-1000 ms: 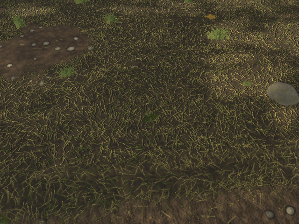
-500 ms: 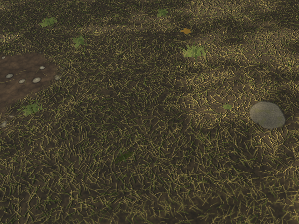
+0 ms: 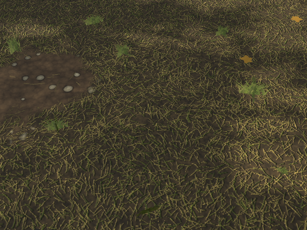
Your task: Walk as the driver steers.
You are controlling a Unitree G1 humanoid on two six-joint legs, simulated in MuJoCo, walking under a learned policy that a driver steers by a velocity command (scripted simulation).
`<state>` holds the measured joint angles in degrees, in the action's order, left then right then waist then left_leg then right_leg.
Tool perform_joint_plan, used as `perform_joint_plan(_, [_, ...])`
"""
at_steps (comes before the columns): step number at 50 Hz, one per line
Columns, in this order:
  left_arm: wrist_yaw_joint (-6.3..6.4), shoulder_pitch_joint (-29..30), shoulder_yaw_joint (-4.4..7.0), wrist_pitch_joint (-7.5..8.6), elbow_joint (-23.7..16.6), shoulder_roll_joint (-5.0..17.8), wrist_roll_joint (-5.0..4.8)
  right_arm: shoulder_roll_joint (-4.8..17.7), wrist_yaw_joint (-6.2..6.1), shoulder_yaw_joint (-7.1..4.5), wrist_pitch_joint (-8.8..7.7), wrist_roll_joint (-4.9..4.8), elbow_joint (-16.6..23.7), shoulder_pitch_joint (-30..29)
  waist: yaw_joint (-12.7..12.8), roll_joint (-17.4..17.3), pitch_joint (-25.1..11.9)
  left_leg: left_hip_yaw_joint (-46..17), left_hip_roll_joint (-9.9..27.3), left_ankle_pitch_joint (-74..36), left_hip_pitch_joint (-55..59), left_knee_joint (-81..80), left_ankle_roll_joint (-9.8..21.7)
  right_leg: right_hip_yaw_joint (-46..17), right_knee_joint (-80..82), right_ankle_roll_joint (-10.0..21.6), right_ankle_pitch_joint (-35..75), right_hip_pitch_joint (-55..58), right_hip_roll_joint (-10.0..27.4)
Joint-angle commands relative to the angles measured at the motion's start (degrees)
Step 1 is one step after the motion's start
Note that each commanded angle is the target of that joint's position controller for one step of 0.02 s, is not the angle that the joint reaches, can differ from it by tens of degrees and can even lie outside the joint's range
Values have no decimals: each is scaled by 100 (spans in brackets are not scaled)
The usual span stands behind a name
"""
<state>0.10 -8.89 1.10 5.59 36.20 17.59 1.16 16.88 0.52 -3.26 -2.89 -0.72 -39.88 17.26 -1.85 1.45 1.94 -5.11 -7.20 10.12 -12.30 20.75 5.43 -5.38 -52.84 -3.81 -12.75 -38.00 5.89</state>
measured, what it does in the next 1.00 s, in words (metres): walks ahead: right foot, then left foot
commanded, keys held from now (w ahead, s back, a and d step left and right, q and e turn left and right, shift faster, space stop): w+q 0.24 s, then w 0.28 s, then w+e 0.48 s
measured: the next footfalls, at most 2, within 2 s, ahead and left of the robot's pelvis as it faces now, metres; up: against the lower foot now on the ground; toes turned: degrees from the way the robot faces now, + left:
right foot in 0.18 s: +0.30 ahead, -0.16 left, +0.00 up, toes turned +11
left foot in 0.68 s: +0.50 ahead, +0.15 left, +0.00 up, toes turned +12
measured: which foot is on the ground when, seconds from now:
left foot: down 0.00-0.18, up 0.20-0.66, down 0.68-1.00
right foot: up 0.00-0.16, down 0.18-0.70, up 0.72-1.00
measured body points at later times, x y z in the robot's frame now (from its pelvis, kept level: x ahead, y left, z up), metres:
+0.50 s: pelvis +0.28 -0.05 +0.00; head +0.30 -0.05 +0.45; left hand +0.23 +0.23 -0.11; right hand +0.53 -0.25 -0.09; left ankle +0.35 +0.13 -0.69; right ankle +0.26 -0.16 -0.74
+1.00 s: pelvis +0.52 +0.05 +0.00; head +0.54 +0.05 +0.45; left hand +0.67 +0.33 -0.10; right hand +0.58 -0.23 -0.12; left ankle +0.46 +0.14 -0.74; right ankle +0.67 -0.11 -0.68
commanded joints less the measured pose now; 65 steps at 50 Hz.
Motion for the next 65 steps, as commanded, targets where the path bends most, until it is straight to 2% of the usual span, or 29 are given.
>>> perform_joint_plan(1, [-1,295,41,45,-340,254,-7,994,-102,-287,-54,-60,372,-236,-17,-504,-199,-734,990,-1072,-897,-643,846,393,1283,-144,1351,1038,-379])
perform_joint_plan(5, [-63,656,160,119,-439,512,-163,987,-128,-297,33,-117,221,163,-157,-701,-340,-1411,1242,-179,-270,-157,603,95,2188,-44,1572,1341,-548])
perform_joint_plan(9, [-34,-387,420,199,-253,864,-127,606,-102,-194,48,-38,288,95,490,-772,-746,-1595,1049,-89,-229,1266,144,-17,2551,513,799,2883,-283])
perform_joint_plan(10, [16,-1187,508,193,-216,1185,-48,171,-74,-47,26,66,391,258,741,81,-1542,-1030,626,990,-854,2966,-95,-1082,2595,866,318,4238,789])
perform_joint_plan(11, [-35,-1516,626,97,20,1647,-3,-9,-50,35,-42,-136,575,1045,332,2119,-2044,-402,121,2574,-2790,4784,-388,-3979,3335,1825,-1265,5599,1970])
perform_joint_plan(12, [-57,-1346,527,76,-103,1068,-85,643,-90,-98,-17,-213,417,808,553,1193,-1540,-536,561,2095,-3399,5472,-479,-4195,3680,1705,-2675,5245,1849])
perform_joint_plan(13, [-38,-1163,444,57,-100,792,-105,891,-100,-179,16,-145,491,159,702,664,-871,-391,709,1543,-3470,5569,-491,-3222,3719,1464,-2311,4600,1546])
perform_joint_plan(14, [-49,-926,382,39,-82,662,-40,795,-120,-167,41,-59,543,-129,614,258,-551,-280,874,1157,-3235,5412,-505,-2451,3724,1358,-1388,3975,1250])
perform_joint_plan(17, [-50,-716,300,69,102,381,-20,480,-58,-135,39,-63,582,-199,342,584,-163,-214,1114,746,-2713,4698,-503,-1228,4036,1386,-25,3144,729])
perform_joint_plan(24, [-47,-905,402,36,537,749,-175,86,70,60,-59,22,698,-1080,473,289,-34,234,1224,-450,-2574,2409,-580,-190,4387,1575,1338,3221,686])
perform_joint_plan(30, [-48,-1424,433,-132,919,948,-304,218,194,32,-199,-54,955,-1927,643,343,167,432,934,-657,-1909,1099,-447,-237,4101,1426,1603,3489,826])
perform_joint_plan(32, [-15,-1336,467,-196,958,1066,-319,407,196,-64,-247,-42,876,-1563,312,383,-9,489,801,-541,-1185,726,-298,-277,3663,1286,2164,3548,842])
perform_joint_plan(34, [0,-1249,360,-183,905,803,-256,881,84,-312,-237,55,499,-121,-429,202,-991,306,1037,-727,1187,672,30,132,1881,937,2527,2729,308])
perform_joint_plan(35, [2,-1345,186,-136,689,247,-91,1362,-13,-421,-179,189,417,741,-625,-812,-1910,-1384,2481,-540,3022,748,462,491,-150,593,346,1135,-293])
perform_joint_plan(36, [11,-1791,133,-56,656,130,-254,1345,6,-388,-141,189,393,774,-422,-1920,-2449,-3440,3253,511,3483,-42,1100,69,-1499,452,-2112,-89,-761])
perform_joint_plan(37, [9,-1510,297,-51,684,694,-372,877,23,-264,-143,99,367,524,-465,-1258,-1659,-2993,3023,1077,2884,-246,941,-226,-1999,432,-1833,-578,-431])
perform_joint_plan(39, [15,-956,330,-89,584,647,-334,497,47,-145,-183,75,310,-98,-172,-759,-658,-1598,2532,624,1561,-567,646,-17,-1767,440,-942,-509,-29])
perform_joint_plan(41, [10,-1043,354,-226,636,482,-283,278,70,-110,-274,137,247,-492,140,-844,-325,-797,2250,-143,736,-946,558,-76,-1462,389,-433,-3,178])
perform_joint_plan(46, [-11,-671,321,-388,440,201,-249,472,-11,-230,-404,163,-55,-528,253,-503,-2,321,2236,-1294,481,-1321,610,-137,-698,232,498,-221,205])
perform_joint_plan(50, [-172,48,239,-337,209,66,-234,702,-89,-293,-340,119,-216,-372,4,-388,188,1044,2132,-1359,606,-1386,458,238,677,322,1512,2,116])
perform_joint_plan(55, [-329,774,239,-358,-205,151,-237,958,-110,-394,-170,-32,-464,11,-193,-354,396,1388,2409,-1698,1497,-1065,287,594,1500,634,1044,-132,-2])
perform_joint_plan(57, [-360,679,313,-385,-299,291,-222,1117,-127,-438,-87,-76,-481,-24,-26,-503,186,1567,2424,-3255,1741,-453,160,906,1597,847,467,318,-294])
perform_joint_plan(59, [-327,-384,534,-427,-97,640,-235,1215,-156,-454,9,-130,-448,-149,635,-557,-488,1823,2222,-4723,1557,1201,-46,1236,1846,1154,250,1846,-825])
perform_joint_plan(60, [-237,-1376,744,-469,171,1029,-251,1064,-182,-381,1,-86,-408,-85,1089,-326,-1009,1897,1983,-4006,600,2662,-283,927,2045,1386,510,3504,-894])
perform_joint_plan(61, [-133,-1570,895,-481,218,1757,-303,336,-148,-149,-87,173,-97,324,674,1207,-1383,1809,1126,481,-1952,4876,-699,-1878,2342,2255,37,5454,591])
perform_joint_plan(62, [-179,-1586,790,-365,-42,1624,-260,357,-87,-62,-310,106,3,165,724,1008,-2411,309,464,2534,-2899,5868,-732,-4389,3387,2909,-836,6139,1352])
perform_joint_plan(63, [-226,-1464,655,-274,15,1179,-211,799,-27,-182,-429,-142,164,-522,926,433,-1811,-42,789,2051,-3473,5960,-609,-3708,3653,2521,-719,5827,1233])
perform_joint_plan(64, [-223,-1225,605,-221,38,1019,-218,745,-28,-148,-503,-160,229,-705,750,293,-1161,27,1020,1541,-3495,5549,-500,-2916,3630,2313,-326,5041,1001])
perform_joint_plan(65, [-205,-818,551,-212,-9,840,-226,715,-80,-156,-524,-16,147,-687,479,-38,-780,33,1252,1159,-3173,5047,-507,-2292,3615,2113,242,4222,747])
